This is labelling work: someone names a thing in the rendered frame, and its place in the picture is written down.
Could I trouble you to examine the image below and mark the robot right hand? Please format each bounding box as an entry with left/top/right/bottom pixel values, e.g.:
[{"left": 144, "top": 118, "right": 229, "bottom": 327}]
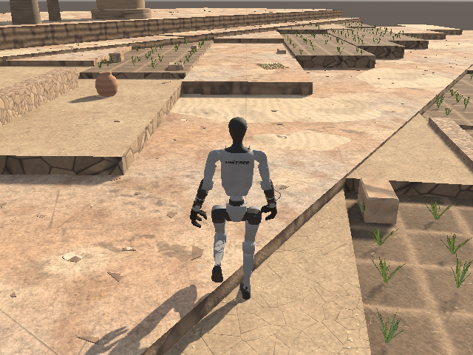
[{"left": 261, "top": 205, "right": 277, "bottom": 220}]

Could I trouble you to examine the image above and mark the left robot forearm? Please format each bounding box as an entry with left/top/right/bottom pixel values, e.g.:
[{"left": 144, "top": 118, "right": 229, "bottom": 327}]
[{"left": 192, "top": 179, "right": 208, "bottom": 212}]

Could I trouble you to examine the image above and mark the robot left hand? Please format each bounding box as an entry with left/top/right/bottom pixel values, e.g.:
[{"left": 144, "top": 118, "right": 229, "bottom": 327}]
[{"left": 190, "top": 209, "right": 207, "bottom": 228}]

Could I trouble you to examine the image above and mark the robot right foot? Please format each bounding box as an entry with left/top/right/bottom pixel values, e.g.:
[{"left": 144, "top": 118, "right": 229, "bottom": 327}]
[{"left": 240, "top": 280, "right": 251, "bottom": 300}]

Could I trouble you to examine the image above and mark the left robot upper arm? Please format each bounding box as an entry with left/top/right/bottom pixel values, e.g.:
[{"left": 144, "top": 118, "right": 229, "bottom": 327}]
[{"left": 201, "top": 149, "right": 222, "bottom": 191}]

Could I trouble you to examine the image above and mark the right robot forearm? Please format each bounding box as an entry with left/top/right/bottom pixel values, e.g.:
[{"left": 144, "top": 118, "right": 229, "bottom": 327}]
[{"left": 264, "top": 179, "right": 276, "bottom": 208}]

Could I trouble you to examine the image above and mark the right robot upper arm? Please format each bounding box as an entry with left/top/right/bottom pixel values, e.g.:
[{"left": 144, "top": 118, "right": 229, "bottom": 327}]
[{"left": 253, "top": 149, "right": 272, "bottom": 190}]

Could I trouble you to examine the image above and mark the right robot shin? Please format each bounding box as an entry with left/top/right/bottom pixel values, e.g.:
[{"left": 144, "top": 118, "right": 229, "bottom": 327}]
[{"left": 243, "top": 242, "right": 255, "bottom": 289}]

